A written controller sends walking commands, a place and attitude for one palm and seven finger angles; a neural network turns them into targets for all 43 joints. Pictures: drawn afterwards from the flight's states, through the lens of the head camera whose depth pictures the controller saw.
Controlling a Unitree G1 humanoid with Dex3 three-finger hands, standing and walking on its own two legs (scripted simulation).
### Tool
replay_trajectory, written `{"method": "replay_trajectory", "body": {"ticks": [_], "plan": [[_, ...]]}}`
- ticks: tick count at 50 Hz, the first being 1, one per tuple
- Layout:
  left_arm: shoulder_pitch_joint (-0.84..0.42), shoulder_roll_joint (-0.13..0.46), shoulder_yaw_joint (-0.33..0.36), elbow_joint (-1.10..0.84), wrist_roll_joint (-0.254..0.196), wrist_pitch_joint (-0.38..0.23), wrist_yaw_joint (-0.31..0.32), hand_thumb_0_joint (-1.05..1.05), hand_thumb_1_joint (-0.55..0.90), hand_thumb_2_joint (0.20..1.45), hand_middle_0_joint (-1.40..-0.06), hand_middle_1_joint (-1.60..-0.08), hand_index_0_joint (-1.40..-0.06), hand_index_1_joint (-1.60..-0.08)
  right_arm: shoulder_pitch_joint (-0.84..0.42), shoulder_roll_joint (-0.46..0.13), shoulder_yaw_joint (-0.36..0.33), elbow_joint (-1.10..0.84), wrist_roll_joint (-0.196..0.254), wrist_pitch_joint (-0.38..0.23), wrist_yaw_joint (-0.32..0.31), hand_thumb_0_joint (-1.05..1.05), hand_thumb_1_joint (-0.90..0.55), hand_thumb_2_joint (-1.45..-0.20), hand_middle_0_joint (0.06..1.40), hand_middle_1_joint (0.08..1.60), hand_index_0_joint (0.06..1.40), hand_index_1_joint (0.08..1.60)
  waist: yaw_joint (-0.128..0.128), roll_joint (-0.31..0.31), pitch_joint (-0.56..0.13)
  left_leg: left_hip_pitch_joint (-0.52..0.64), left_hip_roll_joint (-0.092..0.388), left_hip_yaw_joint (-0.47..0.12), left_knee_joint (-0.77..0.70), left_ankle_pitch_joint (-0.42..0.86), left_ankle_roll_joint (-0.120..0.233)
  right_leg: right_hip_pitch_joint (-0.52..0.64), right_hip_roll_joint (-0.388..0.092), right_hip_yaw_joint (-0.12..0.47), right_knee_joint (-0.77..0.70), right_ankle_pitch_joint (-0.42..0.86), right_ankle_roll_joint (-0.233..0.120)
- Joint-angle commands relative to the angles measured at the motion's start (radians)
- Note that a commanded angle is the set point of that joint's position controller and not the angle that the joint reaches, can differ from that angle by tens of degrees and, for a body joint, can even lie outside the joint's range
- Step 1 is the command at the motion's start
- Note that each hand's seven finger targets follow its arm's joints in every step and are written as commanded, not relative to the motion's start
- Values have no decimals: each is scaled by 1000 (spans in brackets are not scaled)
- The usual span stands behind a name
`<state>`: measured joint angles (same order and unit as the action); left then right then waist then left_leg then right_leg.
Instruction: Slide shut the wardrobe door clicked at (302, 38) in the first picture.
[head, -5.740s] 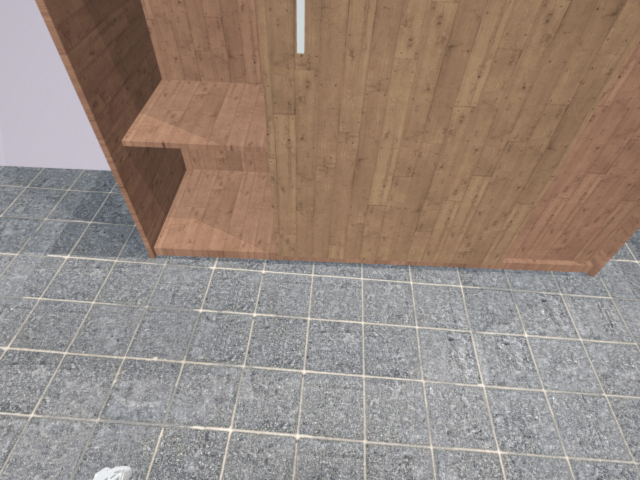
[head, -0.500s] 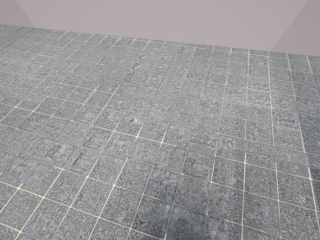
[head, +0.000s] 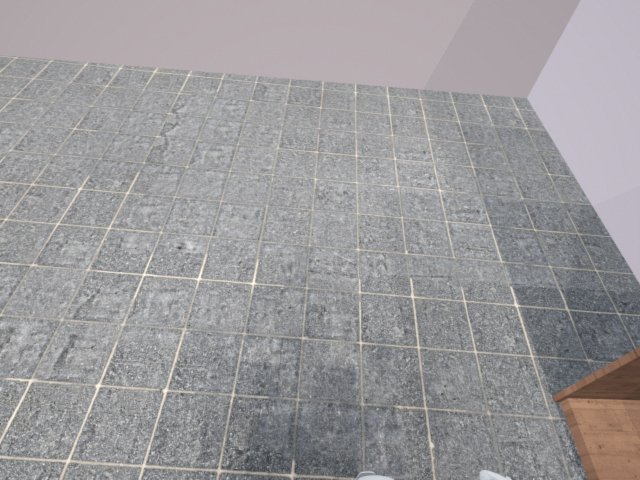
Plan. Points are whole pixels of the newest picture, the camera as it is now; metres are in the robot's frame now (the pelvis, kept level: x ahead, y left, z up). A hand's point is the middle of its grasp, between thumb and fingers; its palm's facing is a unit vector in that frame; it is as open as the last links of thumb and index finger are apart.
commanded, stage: turn to face it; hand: right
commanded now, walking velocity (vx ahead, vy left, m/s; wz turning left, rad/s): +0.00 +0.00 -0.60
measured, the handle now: out of the picture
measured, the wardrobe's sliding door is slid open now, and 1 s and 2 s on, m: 0.49 0.49 0.49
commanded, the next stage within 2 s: none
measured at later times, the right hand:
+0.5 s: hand out of the picture -0.05 -0.25 -0.17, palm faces +0.35 +0.89 -0.28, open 7.4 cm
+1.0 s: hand out of the picture +0.01 -0.21 -0.12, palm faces +0.56 +0.78 -0.29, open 7.4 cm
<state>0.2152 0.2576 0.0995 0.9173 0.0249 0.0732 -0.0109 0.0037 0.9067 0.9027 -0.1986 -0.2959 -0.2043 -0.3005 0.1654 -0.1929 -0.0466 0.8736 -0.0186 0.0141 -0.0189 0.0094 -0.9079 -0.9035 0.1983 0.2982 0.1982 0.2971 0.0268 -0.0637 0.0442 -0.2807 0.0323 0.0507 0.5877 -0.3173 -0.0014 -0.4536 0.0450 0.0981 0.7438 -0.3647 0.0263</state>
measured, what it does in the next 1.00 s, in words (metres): steps on the spot, turning right: right foot, then left foot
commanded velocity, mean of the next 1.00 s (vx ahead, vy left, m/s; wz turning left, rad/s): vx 0.00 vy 0.00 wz -0.60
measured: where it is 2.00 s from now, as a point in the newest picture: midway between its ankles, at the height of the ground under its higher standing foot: outside the picture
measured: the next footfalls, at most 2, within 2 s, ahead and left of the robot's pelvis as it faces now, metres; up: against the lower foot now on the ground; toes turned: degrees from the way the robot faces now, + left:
right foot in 0.40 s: +0.00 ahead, -0.13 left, +0.00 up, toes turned -23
left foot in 0.88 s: +0.12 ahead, +0.08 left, +0.00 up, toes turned -30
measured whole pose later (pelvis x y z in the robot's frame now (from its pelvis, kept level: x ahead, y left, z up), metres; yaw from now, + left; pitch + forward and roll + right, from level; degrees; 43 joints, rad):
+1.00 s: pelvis +0.02 +0.02 +0.01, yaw -37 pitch -1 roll -2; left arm 0.24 0.27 0.10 0.94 0.03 0.08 -0.02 0.01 0.91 0.90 -0.20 -0.30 -0.20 -0.30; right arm 0.16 -0.17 -0.02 0.84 -0.02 0.01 -0.02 0.01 -0.90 -0.90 0.20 0.30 0.20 0.30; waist 0.04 -0.06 0.06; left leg -0.24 0.06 0.10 0.56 -0.31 0.02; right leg -0.48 0.04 0.04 1.11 -0.44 0.05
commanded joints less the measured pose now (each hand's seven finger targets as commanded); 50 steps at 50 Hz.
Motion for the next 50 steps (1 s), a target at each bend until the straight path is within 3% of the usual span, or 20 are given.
{"method": "replay_trajectory", "body": {"ticks": [1,2,4,14,18,19,20,21,22,25,27,34,38,41,42,43,44,45,48,50], "plan": [[-43,94,28,-93,6,-17,-14,0,900,900,-200,-300,-200,-300,-25,-203,-49,-93,-1,-19,-17,0,-900,-900,200,300,200,300,-4,268,34,-15,342,-253,-363,3,98,-175,-69,-32,472,-59,20],[-26,88,25,-76,5,-17,-20,0,900,900,-200,-300,-200,-300,-42,-172,-37,-96,-1,-24,-14,0,-900,-900,200,300,200,300,12,242,39,7,294,-151,-321,123,89,-169,-78,-55,496,-3,32],[-24,73,18,-65,0,-16,-24,0,900,900,-200,-300,-200,-300,-5,-161,-33,-85,-4,-30,-16,0,-900,-900,200,300,200,300,1,254,16,69,274,-68,-279,294,86,-156,-81,-88,478,21,50],[-179,47,-16,-104,-11,-22,-25,0,900,900,-200,-300,-200,-300,144,-236,-51,-23,-13,-16,-13,0,-900,-900,200,300,200,300,-86,279,-48,232,344,17,-189,548,122,-25,-83,-195,76,-87,44],[-98,74,-14,-97,-12,-38,-20,0,900,900,-200,-300,-200,-300,109,-248,-63,-15,-7,-6,-7,0,-900,-900,200,300,200,300,-44,268,-104,200,332,105,-47,530,59,164,-69,-229,-209,54,14],[-31,117,-2,-85,-8,-48,-20,0,900,900,-200,-300,-200,-300,108,-240,-64,-20,3,-2,-3,0,-900,-900,200,300,200,300,-2,166,-149,98,312,139,105,470,12,335,-94,-191,-339,219,-8],[47,243,29,-76,-1,-60,-13,0,900,900,-200,-300,-200,-300,102,-183,-60,-58,10,0,6,0,-900,-900,200,300,200,300,42,-134,-204,-186,175,175,351,25,-73,549,-348,150,-367,579,-124],[114,304,40,-55,-13,-53,-7,0,900,900,-200,-300,-200,-300,43,-147,-37,-105,2,4,5,0,-900,-900,200,300,200,300,65,-233,-200,-344,113,89,506,-371,-99,573,-497,273,-347,920,-244],[136,268,35,-32,-16,-58,7,0,900,900,-200,-300,-200,-300,-11,-159,-39,-94,-2,18,-7,0,-900,-900,200,300,200,300,79,-179,-202,-359,117,-9,578,-317,-91,539,-462,252,-335,901,-231],[-22,185,8,-77,-8,-63,19,0,900,900,-200,-300,-200,-300,2,-159,-50,-54,2,14,6,0,-900,-900,200,300,200,300,3,-83,-100,-325,109,-36,624,-119,-101,389,-312,99,-354,725,-176],[-48,171,2,-88,-10,-67,17,0,900,900,-200,-300,-200,-300,31,-161,-52,-39,3,19,9,0,-900,-900,200,300,200,300,-17,-69,-79,-284,96,-34,595,-60,-106,341,-266,65,-383,659,-158],[-6,173,14,-78,-6,-59,13,0,900,900,-200,-300,-200,-300,-30,-155,-47,-73,5,21,3,0,-900,-900,200,300,200,300,4,-78,-56,-261,62,-53,425,-66,-112,313,-260,185,-415,449,-194],[-2,179,22,-77,-1,-52,13,0,900,900,-200,-300,-200,-300,-52,-137,-38,-101,11,10,1,0,-900,-900,200,300,200,300,10,-92,-68,-157,14,-42,232,-113,-97,285,-248,246,-362,516,-199],[-38,181,28,-89,-4,-49,14,0,900,900,-200,-300,-200,-300,36,-134,-38,-89,17,-5,-3,0,-900,-900,200,300,200,300,-34,-91,-108,32,-20,-25,-16,6,-83,210,-211,267,-274,560,-166],[-40,162,27,-93,-11,-49,11,0,900,900,-200,-300,-200,-300,79,-154,-43,-81,16,-15,-6,0,-900,-900,200,300,200,300,-55,-52,-123,149,5,-32,-168,117,-79,144,-169,245,-217,472,-124],[-15,103,20,-100,-22,-52,4,0,900,900,-200,-300,-200,-300,117,-236,-56,-81,2,-30,-14,0,-900,-900,200,300,200,300,-69,157,-160,330,194,-211,-293,180,-31,-20,-79,149,-51,219,-51],[3,56,12,-129,-16,-54,2,0,900,900,-200,-300,-200,-300,125,-307,-67,-84,-8,-30,-18,0,-900,-900,200,300,200,300,-66,380,-149,344,456,-433,-300,350,90,-172,51,-38,184,-238,22],[-5,109,24,-117,-3,-41,6,0,900,900,-200,-300,-200,-300,113,-283,-63,-89,2,-28,-20,0,-900,-900,200,300,200,300,-66,326,-143,219,466,-397,-296,320,142,-129,-17,16,343,-245,12],[-3,88,22,-67,-2,-20,-15,0,900,900,-200,-300,-200,-300,-36,-183,-38,-114,2,-22,-18,0,-900,-900,200,300,200,300,5,204,-5,69,315,-172,-288,240,114,-126,-72,-32,507,-48,30],[0,74,11,-58,-3,-16,-22,0,900,900,-200,-300,-200,-300,-17,-170,-32,-107,-1,-30,-18,0,-900,-900,200,300,200,300,-1,241,-9,106,287,-83,-271,345,106,-122,-77,-69,474,-14,47]]}}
